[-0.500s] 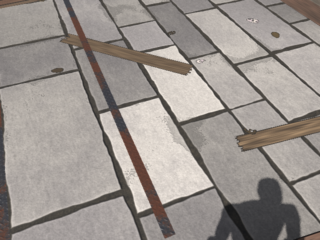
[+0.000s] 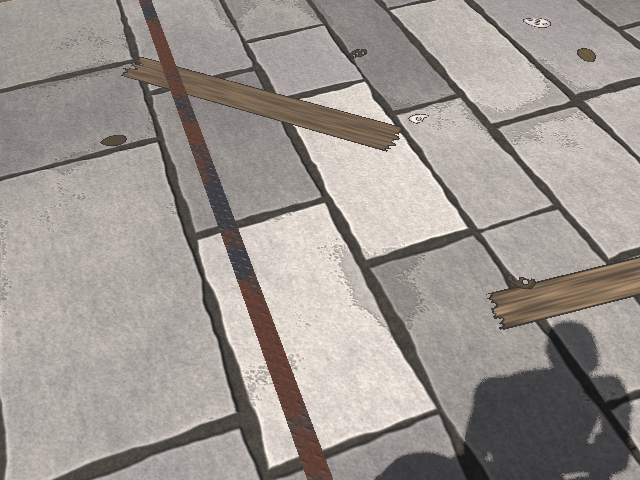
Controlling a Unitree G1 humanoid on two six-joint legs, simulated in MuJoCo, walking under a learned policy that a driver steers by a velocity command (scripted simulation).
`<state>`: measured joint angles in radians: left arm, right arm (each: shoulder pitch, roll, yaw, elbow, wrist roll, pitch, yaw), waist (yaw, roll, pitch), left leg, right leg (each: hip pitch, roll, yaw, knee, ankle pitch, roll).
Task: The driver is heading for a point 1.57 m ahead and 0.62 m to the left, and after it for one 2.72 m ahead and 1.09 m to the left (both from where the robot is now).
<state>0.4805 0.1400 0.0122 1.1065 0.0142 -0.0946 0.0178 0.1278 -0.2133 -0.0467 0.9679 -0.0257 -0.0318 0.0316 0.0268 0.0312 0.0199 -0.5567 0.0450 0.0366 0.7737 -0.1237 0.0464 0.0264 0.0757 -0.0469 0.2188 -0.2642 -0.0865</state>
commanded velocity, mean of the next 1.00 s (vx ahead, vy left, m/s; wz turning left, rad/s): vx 0.49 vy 0.00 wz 0.14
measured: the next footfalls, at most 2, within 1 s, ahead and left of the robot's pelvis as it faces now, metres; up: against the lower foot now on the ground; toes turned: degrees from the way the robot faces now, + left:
left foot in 0.16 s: +0.24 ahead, +0.10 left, -0.01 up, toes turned +5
right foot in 0.62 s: +0.59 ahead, -0.03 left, -0.11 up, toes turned -1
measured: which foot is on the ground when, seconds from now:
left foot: up 0.00-0.14, down 0.16-0.58, up 0.60-1.00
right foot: down 0.00-0.26, up 0.28-0.60, down 0.62-1.00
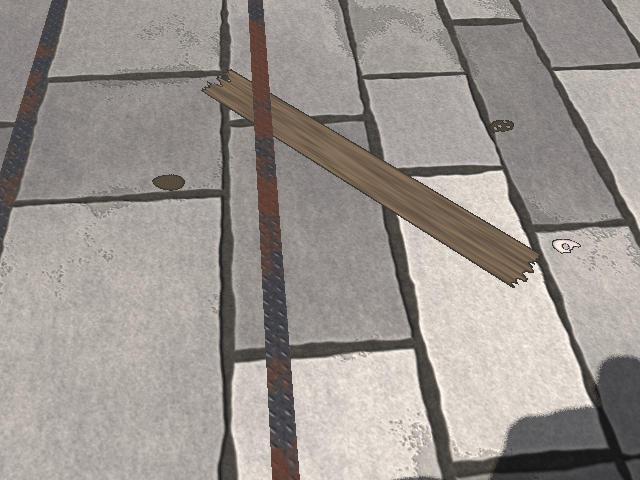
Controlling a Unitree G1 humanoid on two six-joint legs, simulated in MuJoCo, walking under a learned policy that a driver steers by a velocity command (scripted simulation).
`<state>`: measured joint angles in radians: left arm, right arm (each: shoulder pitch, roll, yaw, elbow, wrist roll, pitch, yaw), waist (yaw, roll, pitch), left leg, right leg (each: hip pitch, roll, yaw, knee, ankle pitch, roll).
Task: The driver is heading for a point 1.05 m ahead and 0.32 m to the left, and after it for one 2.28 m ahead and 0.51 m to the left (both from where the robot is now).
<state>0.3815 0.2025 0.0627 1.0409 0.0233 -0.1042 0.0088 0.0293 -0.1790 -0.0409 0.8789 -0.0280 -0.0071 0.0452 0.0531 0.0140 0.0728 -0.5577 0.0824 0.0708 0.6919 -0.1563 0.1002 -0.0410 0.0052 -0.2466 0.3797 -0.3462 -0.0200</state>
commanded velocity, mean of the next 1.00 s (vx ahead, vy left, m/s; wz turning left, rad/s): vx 0.50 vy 0.00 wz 0.55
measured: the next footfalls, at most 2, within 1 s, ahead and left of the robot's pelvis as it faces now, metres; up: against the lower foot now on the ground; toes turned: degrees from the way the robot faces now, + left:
left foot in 0.06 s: +0.17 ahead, +0.10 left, +0.00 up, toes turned +8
right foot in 0.62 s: +0.54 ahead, +0.03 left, +0.00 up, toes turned +22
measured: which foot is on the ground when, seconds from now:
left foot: up 0.00-0.04, down 0.06-0.64, up 0.66-1.00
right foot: down 0.00-0.08, up 0.10-0.60, down 0.62-1.00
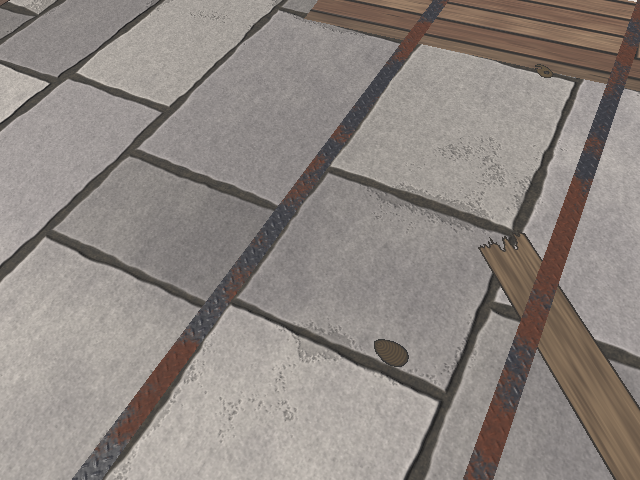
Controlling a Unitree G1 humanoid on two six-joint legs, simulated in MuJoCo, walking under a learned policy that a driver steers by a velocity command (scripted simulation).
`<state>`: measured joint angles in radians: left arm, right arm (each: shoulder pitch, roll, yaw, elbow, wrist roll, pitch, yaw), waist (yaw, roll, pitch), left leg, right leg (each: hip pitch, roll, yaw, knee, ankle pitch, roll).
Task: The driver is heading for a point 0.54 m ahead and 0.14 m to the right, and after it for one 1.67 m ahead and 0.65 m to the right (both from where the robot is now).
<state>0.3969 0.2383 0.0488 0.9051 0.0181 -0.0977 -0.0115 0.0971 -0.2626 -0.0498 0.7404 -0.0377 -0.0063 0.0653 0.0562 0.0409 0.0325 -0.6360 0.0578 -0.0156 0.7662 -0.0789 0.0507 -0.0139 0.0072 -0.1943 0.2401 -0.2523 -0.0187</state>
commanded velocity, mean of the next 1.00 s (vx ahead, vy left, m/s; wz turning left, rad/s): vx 0.50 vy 0.00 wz -0.26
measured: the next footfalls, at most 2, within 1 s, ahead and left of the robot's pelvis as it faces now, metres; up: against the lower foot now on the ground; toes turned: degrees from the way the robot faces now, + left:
left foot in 0.12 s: +0.21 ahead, +0.11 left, +0.00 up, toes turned +5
right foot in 0.68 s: +0.51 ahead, -0.06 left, +0.00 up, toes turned -14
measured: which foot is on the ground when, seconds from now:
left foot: up 0.00-0.10, down 0.12-0.68, up 0.70-1.00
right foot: down 0.00-0.12, up 0.14-0.66, down 0.68-1.00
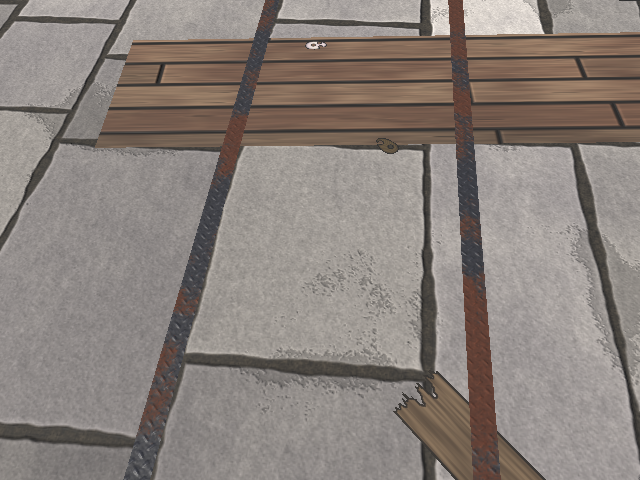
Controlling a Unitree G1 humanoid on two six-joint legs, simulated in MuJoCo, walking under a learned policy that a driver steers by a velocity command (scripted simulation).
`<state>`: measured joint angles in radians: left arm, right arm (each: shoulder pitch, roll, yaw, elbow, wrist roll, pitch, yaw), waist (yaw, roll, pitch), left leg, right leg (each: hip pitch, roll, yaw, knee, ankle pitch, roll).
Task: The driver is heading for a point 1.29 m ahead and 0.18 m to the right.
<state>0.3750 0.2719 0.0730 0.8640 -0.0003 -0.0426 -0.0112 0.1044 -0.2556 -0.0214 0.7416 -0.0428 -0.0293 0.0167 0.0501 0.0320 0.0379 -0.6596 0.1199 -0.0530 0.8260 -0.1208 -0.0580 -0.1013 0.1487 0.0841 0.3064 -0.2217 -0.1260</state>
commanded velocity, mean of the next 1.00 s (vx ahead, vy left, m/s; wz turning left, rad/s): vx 0.50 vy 0.00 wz -0.49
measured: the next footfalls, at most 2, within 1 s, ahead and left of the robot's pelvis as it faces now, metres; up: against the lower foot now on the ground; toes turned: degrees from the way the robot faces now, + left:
left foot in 0.18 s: +0.28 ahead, +0.14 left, +0.00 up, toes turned -8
right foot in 0.70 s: +0.46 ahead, -0.16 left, +0.00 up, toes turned -29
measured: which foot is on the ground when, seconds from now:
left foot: up 0.00-0.16, down 0.18-0.72, up 0.74-1.00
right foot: down 0.00-0.18, up 0.20-0.68, down 0.70-1.00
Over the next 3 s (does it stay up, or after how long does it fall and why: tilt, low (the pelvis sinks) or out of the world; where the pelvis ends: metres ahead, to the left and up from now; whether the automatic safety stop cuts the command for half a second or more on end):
stays up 1.27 -0.27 0.00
